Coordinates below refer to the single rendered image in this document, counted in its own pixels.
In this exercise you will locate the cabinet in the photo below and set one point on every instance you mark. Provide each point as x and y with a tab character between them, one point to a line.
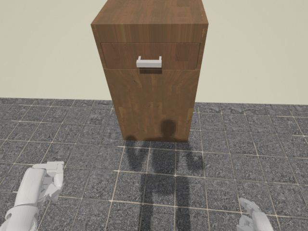
152	104

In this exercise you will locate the drawer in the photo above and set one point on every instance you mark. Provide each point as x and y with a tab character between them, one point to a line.
174	55

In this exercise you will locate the left robot hand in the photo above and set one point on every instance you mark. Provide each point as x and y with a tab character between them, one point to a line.
47	177

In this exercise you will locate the robot left forearm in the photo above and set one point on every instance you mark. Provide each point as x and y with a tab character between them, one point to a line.
21	218

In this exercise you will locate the handle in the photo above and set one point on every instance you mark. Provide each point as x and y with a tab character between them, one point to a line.
149	63

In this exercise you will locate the right robot hand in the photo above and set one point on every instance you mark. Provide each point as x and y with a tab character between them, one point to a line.
259	221

